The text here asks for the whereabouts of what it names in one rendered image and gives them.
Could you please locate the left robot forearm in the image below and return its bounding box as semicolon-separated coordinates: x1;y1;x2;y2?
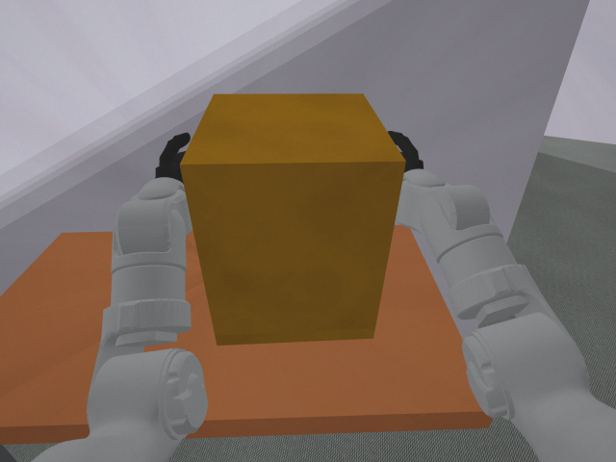
87;177;193;428

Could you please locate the right robot upper arm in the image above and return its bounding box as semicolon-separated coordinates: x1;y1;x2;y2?
462;312;616;462

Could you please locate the carton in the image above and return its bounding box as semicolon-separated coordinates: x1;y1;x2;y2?
180;93;406;346

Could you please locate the right robot forearm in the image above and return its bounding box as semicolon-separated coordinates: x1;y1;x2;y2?
396;168;590;390

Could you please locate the table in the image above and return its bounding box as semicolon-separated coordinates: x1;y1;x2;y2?
0;225;493;462

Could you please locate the left robot upper arm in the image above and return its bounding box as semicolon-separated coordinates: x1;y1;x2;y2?
31;348;208;462

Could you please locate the robot right hand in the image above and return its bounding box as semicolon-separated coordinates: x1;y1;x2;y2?
388;131;424;172

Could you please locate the robot left hand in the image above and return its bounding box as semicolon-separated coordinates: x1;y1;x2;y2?
155;133;191;184

